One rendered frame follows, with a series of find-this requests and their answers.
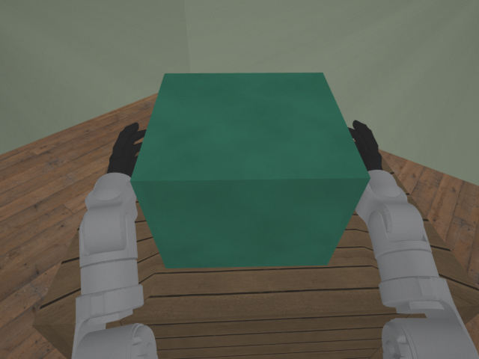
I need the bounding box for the robot left hand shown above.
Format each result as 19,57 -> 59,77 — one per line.
107,123 -> 146,177

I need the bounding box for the robot left upper arm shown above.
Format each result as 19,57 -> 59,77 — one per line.
74,323 -> 158,359

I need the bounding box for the left robot forearm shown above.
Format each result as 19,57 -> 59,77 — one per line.
71,173 -> 144,359

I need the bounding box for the pedestal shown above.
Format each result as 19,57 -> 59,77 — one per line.
32,152 -> 479,359

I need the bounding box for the robot right upper arm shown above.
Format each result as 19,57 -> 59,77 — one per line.
382,318 -> 478,359

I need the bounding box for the robot right hand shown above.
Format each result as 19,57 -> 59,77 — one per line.
348,120 -> 383,171

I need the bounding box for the carton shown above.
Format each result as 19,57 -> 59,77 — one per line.
130,73 -> 370,269

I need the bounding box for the right robot forearm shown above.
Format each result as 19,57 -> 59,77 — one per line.
356,170 -> 479,359

